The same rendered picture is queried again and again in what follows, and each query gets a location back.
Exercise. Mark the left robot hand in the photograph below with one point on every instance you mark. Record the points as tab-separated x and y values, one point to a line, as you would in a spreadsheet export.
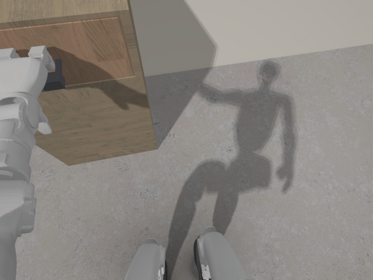
26	75

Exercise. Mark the right robot thigh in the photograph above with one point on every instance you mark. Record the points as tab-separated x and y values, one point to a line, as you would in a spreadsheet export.
215	251

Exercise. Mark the robot left forearm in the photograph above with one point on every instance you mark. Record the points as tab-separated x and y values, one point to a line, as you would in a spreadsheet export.
19	120

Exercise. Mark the drawer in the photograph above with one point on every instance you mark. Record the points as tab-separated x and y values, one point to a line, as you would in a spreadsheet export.
90	49

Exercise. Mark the cabinet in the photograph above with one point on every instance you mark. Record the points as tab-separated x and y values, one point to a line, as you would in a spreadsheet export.
94	120

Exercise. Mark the left robot upper arm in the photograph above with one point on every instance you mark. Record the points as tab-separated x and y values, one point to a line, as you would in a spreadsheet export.
17	215

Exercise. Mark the handle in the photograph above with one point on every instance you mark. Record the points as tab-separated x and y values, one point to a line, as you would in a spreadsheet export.
55	80

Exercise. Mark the robot right foot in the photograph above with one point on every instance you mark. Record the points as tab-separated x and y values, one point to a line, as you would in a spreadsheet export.
197	261

